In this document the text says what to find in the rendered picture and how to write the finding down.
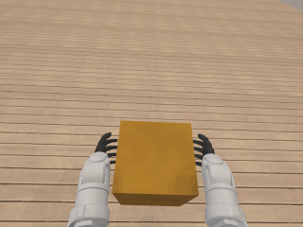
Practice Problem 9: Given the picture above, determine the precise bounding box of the right robot forearm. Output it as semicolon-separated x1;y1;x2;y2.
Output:
201;153;249;227

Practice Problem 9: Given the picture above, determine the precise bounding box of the left robot forearm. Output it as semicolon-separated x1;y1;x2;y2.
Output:
66;151;111;227

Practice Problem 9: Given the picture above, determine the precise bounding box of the robot right hand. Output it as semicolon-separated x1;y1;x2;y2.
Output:
192;133;215;167

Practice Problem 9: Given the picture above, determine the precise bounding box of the robot left hand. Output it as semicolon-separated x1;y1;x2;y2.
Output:
95;132;118;164

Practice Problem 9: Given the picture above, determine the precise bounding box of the carton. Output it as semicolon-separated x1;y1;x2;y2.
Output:
112;120;199;207

